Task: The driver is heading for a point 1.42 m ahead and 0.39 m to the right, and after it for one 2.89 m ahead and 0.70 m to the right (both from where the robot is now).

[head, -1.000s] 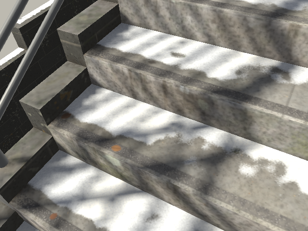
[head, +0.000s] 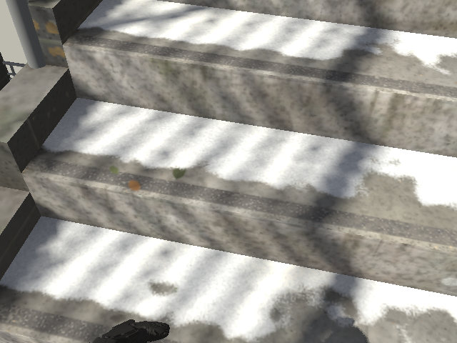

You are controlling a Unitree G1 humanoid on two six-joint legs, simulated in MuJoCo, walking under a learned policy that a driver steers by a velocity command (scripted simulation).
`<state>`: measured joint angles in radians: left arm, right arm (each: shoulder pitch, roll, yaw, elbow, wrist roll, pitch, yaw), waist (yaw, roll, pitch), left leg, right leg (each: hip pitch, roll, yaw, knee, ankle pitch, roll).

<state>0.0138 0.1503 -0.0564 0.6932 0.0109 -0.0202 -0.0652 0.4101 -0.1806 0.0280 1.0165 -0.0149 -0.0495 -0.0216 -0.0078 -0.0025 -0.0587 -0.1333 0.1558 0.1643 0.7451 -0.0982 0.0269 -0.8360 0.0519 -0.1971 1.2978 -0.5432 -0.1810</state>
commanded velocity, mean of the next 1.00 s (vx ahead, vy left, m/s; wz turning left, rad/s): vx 0.50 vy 0.00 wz -0.46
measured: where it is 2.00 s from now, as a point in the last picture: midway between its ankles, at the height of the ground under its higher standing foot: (401, 49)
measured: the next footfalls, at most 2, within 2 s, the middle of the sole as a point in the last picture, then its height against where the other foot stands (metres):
left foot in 0.48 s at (217, 302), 0.17 m higher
right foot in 1.06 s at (413, 206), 0.17 m higher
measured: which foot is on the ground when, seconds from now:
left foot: up 0.00-0.46, down 0.48-1.00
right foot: down 0.00-0.50, up 0.52-1.00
